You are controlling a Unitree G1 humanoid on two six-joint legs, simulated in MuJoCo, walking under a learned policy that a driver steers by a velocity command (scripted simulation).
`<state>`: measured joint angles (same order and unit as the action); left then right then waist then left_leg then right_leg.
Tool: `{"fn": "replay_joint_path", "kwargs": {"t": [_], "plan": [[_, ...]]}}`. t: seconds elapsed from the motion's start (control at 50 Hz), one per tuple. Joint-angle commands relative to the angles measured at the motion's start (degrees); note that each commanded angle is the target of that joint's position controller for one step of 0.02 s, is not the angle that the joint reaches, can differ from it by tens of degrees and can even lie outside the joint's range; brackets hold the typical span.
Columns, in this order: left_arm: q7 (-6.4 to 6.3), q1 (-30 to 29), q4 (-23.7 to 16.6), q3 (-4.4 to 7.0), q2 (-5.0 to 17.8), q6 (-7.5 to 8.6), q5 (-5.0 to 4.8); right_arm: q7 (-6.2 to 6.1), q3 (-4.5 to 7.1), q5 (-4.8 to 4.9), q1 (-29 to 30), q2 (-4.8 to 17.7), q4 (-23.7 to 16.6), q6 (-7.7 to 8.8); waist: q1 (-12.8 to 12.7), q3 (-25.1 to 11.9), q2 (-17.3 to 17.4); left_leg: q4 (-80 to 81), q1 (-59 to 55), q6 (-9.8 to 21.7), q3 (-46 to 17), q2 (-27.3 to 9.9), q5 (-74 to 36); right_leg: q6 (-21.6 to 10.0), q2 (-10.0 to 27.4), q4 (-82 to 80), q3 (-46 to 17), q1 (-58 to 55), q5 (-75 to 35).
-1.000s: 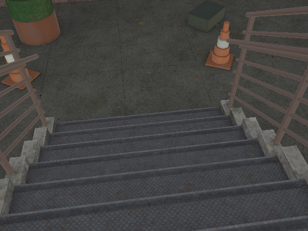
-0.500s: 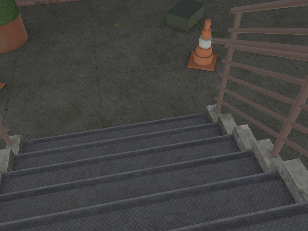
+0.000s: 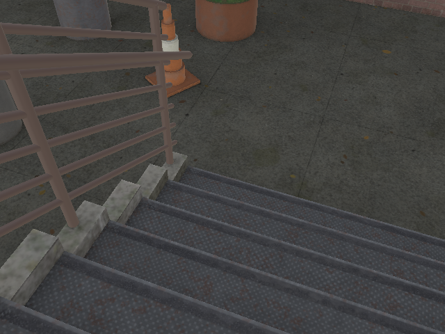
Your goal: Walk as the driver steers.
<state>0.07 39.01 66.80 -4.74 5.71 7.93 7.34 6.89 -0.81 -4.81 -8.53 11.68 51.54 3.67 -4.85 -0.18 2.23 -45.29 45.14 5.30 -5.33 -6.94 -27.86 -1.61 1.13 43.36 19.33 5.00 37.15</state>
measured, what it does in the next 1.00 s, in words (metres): goes down, turning right: left foot 0.17 m lower, then right foot 0.17 m lower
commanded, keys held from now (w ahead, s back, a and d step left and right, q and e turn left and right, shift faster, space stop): w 0.10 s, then w+e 0.90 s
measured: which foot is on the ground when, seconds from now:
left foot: up 0.00-0.20, down 0.22-0.72, up 0.74-1.00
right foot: down 0.00-0.22, up 0.24-0.70, down 0.72-1.00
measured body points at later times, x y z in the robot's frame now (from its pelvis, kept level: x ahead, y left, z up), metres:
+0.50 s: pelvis +0.32 +0.04 -0.14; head +0.33 +0.04 +0.31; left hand +0.40 +0.28 -0.29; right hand +0.23 -0.19 -0.29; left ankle +0.25 +0.15 -0.86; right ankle +0.46 -0.11 -0.82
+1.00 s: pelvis +0.60 -0.06 -0.33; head +0.61 -0.06 +0.12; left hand +0.56 +0.16 -0.47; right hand +0.71 -0.32 -0.43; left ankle +0.76 +0.06 -0.98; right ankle +0.53 -0.13 -1.03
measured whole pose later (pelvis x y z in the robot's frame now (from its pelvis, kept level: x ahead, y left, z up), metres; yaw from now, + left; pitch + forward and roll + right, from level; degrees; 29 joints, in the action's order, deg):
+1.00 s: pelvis +0.60 -0.06 -0.33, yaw -21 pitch +2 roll -1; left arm 2.9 31.2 63.2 -1.2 7.7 7.4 5.3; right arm 2.3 -0.2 -6.1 -5.2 11.3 47.6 5.3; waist -5.9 -1.7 1.1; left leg -62.3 43.5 0.3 -4.0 -5.7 -2.5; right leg -6.1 -6.7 46.9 -2.9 20.0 28.3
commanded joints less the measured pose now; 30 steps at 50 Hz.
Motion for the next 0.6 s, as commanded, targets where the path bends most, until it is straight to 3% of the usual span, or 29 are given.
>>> {"fn": "replay_joint_path", "kwargs": {"t": [0.02, 0.06, 0.1, 0.12, 0.16, 0.18, 0.2, 0.22, 0.24, 0.26, 0.28, 0.3, 0.32, 0.34, 0.36, 0.38, 0.4, 0.42, 0.44, 0.46, 0.48, 0.5, 0.52, 0.54, 0.56, 0.6], "plan": [[-0.65, 2.0, -1.0, 1.12, 8.0, 0.64, -1.09, 0.04, 0.68, -0.13, 9.0, 3.9, -5.8, -0.21, 0.6, 12.7, -4.7, 6.6, -4.3, -0.7, 4.5, 0.8, 6.7, -6.5, 15.0, -13.4, -13.7, 7.5, -30.2], [-2.06, 6.1, 0.6, 2.15, 8.8, -0.61, -2.08, -0.11, -0.12, -0.62, 13.9, 2.4, -6.5, -0.86, -2.9, 14.5, -4.1, 17.2, 1.2, -2.2, 4.5, 0.0, 9.8, -7.4, 16.4, -9.8, -15.9, -4.0, -31.7], [-2.46, 9.7, 2.1, 3.12, 8.1, -2.51, -2.41, -0.31, -1.02, -1.09, 16.5, 0.3, -5.7, -1.27, -6.1, 14.7, -3.5, 26.5, 2.2, -2.8, 5.6, -0.1, 11.9, -9.0, 16.4, -7.6, -17.9, -11.6, -33.5], [-2.26, 10.7, 2.7, 3.48, 7.2, -3.15, -2.65, -0.77, -1.14, -1.45, 17.6, 0.1, -5.1, -1.35, -6.5, 14.8, -2.7, 29.3, -0.9, -2.7, 6.0, 0.3, 12.5, -9.3, 16.6, -6.3, -19.1, -10.5, -34.7], [-1.17, 8.9, 2.6, 4.68, 8.2, -4.18, -1.81, -1.66, -1.09, -1.72, 17.2, 0.2, -4.3, -1.34, -5.6, 12.6, -3.1, 29.4, -10.9, -1.9, 7.2, 1.8, 15.2, -9.0, 16.4, -4.3, -19.5, -6.4, -40.5], [-0.16, 6.0, 2.4, 5.01, 8.6, -4.84, -1.13, -1.9, -0.49, -1.21, 12.4, 1.6, -1.3, -1.0, -3.2, 9.8, -1.8, 32.2, -19.7, -0.8, 5.9, 0.6, 11.9, -8.1, 15.7, 1.1, -19.4, -3.1, -39.7], [-1.84, 0.2, 0.5, 5.13, 7.2, -6.38, -7.19, -5.37, 1.77, 5.44, -5.0, 5.0, 6.7, -0.34, 3.2, 10.6, -1.6, 31.8, -36.8, -0.6, 13.7, 3.7, 3.6, -7.9, 7.6, 21.4, -13.3, 5.5, -40.4], [-1.86, 2.9, 0.4, 5.24, 7.0, -6.7, -8.57, -6.25, 2.94, 5.37, -15.7, 9.4, 11.0, 0.45, 5.9, -0.3, 2.8, 25.1, -59.5, -1.1, 13.2, -0.1, -12.2, -6.4, 3.4, 37.8, -11.0, 18.7, -21.4], [5.7, 15.3, 4.1, 1.7, -1.4, -5.71, 1.72, -2.93, 4.19, -0.61, -34.5, 13.5, 13.3, 0.13, 10.9, -27.6, 12.0, 5.5, -99.1, 14.4, 1.2, -12.3, -32.5, 0.3, 3.9, 58.9, -15.3, 34.7, 6.4], [8.17, 4.9, -1.5, 4.42, 5.1, -4.0, -2.01, -2.88, 5.8, -2.64, -39.2, 14.6, 14.7, -0.65, 16.1, -29.5, 5.3, 2.9, -101.3, 16.9, -3.0, -17.8, -38.1, 1.5, 2.9, 68.6, -19.0, 42.0, 12.8], [8.39, -6.1, -5.9, 4.93, 7.3, -2.22, -5.18, -3.48, 6.78, -2.18, -34.7, 14.7, 14.9, -1.09, 16.5, -18.2, 4.3, 8.0, -92.0, 16.1, -2.9, -19.6, -21.2, 1.3, 5.1, 68.9, -19.0, 53.7, 13.2], [7.16, -11.4, -8.5, 6.15, 11.8, -1.16, -5.98, -3.44, 6.54, -1.28, -27.9, 13.0, 13.3, -1.33, 14.7, -9.8, -0.5, 13.7, -73.7, 14.1, -1.0, -18.5, -9.1, 0.4, 7.1, 65.7, -19.7, 52.5, 10.8], [5.9, -10.9, -9.1, 5.51, 9.2, -0.91, -4.89, -3.38, 4.94, -0.86, -18.8, 8.3, 11.1, -1.23, 8.8, -5.5, -4.6, 17.1, -59.9, 12.6, 0.4, -17.2, 4.7, -1.8, 8.6, 55.4, -23.2, 48.6, 3.7], [4.56, -12.0, -8.9, 5.67, 6.7, -0.97, -4.01, -3.84, 3.6, -1.28, -13.7, 4.1, 8.9, -0.19, 5.3, 1.9, -6.2, 19.7, -40.7, 10.8, 4.7, -14.9, 5.6, -3.0, 9.6, 42.6, -24.0, 40.0, -6.5], [3.77, -11.7, -9.2, 5.18, 3.3, -1.54, -3.4, -4.42, 2.41, -1.53, -11.7, 0.4, 8.0, 1.14, 2.5, 4.5, -2.3, 23.8, -31.1, 9.4, 5.2, -13.9, 7.7, -4.6, 10.3, 35.1, -25.4, 33.7, -15.8], [4.01, -10.7, -7.2, 5.57, 2.4, -1.89, -2.84, -4.84, 2.12, -0.2, -10.3, -1.1, 6.2, 2.48, 2.2, 7.1, -3.4, 29.3, -22.7, 10.7, 8.4, -12.9, 11.2, -4.5, 9.7, 23.8, -25.5, 28.9, -25.9], [4.3, -8.6, -6.7, 5.98, 1.6, -2.59, -2.37, -4.83, 2.71, 0.34, -11.1, 1.5, 6.2, 2.94, 1.2, 6.2, -1.8, 29.6, -21.4, 11.9, 9.3, -12.2, 15.6, -4.9, 7.9, 22.6, -24.0, 25.9, -28.9], [4.63, -8.1, -6.8, 6.07, 2.0, -2.95, -2.23, -4.84, 2.41, -0.92, -11.2, 1.6, 5.8, 3.28, 0.7, 6.3, -0.1, 29.0, -19.8, 12.2, 8.5, -13.5, 16.1, -5.1, 8.2, 22.8, -24.7, 26.2, -31.0], [5.32, -4.9, -6.5, 5.63, 0.8, -2.8, -1.62, -5.28, 1.94, -1.6, -9.9, 0.7, 4.7, 3.48, -0.9, 5.4, 0.0, 25.1, -19.0, 10.9, 10.3, -12.6, 17.4, -5.4, 8.5, 21.8, -25.1, 24.9, -36.5], [5.42, -10.1, -8.3, 5.05, 0.2, -2.72, -0.7, -6.43, 0.07, -2.19, -10.4, -4.5, 5.2, 4.22, 1.2, 5.8, -2.1, 23.5, -24.1, 8.0, 10.6, -13.0, 25.0, -5.3, 12.5, 9.3, -30.1, 31.9, -49.4], [5.11, -14.4, -10.1, 5.09, 1.1, -3.14, -1.06, -6.97, -0.17, -1.69, -14.9, -4.4, 7.0, 4.64, 3.5, 5.9, -0.9, 19.8, -29.0, 7.3, 10.3, -13.0, 27.5, -4.5, 12.5, 4.3, -29.8, 35.1, -54.6], [4.74, -16.0, -10.5, 4.51, 0.8, -2.9, -2.49, -7.3, -0.24, -2.46, -15.5, -3.0, 8.0, 4.98, 3.6, 4.3, -3.3, 14.9, -26.5, 3.7, 15.6, -9.0, 33.8, -3.7, 12.1, -4.1, -29.8, 29.6, -69.5], [4.54, -16.6, -10.0, 5.36, 3.5, -3.37, -2.68, -6.73, -0.51, -3.36, -16.9, -2.0, 7.7, 4.38, 3.9, 4.4, -1.6, 13.8, -18.9, 3.3, 17.5, -6.0, 37.8, -3.4, 8.1, -2.9, -24.2, 19.8, -72.1], [4.46, -20.1, -12.1, 6.07, 6.6, -3.7, -2.5, -6.09, -0.39, -4.39, -17.5, -0.8, 7.9, 4.11, 4.4, 6.7, -1.1, 13.2, -16.8, 2.6, 17.3, -7.1, 41.0, -3.4, 7.2, -2.6, -22.5, 18.6, -70.3], [4.63, -24.7, -14.2, 6.55, 8.4, -4.21, -1.8, -5.65, -0.44, -4.27, -17.9, -0.3, 7.4, 3.81, 5.2, 8.2, -0.1, 11.9, -16.5, 1.6, 16.8, -7.8, 45.0, -4.0, 6.5, -3.3, -20.7, 18.2, -66.6], [3.89, -31.1, -17.1, 6.67, 9.6, -4.58, -0.69, -5.77, -0.12, -2.38, -20.0, 2.1, 8.5, 3.35, 5.9, 11.7, -0.4, 9.4, -23.6, 0.7, 11.9, -13.2, 46.3, -4.5, 7.3, -7.4, -21.2, 23.2, -57.8]]}}
Velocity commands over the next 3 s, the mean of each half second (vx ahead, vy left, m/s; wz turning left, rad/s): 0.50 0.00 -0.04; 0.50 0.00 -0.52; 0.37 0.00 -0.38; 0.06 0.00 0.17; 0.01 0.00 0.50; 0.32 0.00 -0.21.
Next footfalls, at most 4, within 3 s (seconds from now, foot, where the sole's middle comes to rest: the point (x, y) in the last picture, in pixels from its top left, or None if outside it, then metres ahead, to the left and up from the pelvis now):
0.22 left None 0.29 0.15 -0.89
0.72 right None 0.57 -0.14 -1.06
1.18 left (243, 299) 0.87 0.00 -1.23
1.52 right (292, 310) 0.84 -0.21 -1.23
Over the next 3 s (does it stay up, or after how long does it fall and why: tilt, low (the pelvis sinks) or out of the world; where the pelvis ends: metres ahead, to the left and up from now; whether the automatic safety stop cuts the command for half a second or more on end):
stays up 0.96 -0.11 -0.54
